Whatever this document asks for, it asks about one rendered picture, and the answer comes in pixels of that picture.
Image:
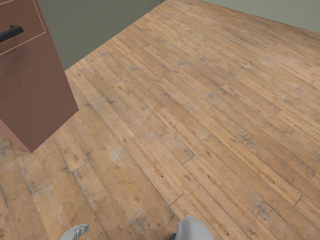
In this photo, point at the drawer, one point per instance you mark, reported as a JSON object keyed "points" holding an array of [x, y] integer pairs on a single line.
{"points": [[19, 13]]}

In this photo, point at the handle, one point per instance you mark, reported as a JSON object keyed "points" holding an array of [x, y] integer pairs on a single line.
{"points": [[15, 30]]}

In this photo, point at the cabinet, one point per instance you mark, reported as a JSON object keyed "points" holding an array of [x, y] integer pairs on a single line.
{"points": [[35, 96]]}

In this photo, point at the robot right thigh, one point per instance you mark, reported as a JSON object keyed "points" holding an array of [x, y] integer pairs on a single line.
{"points": [[192, 229]]}

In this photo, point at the left robot hand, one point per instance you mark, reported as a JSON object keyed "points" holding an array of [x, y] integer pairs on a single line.
{"points": [[75, 232]]}

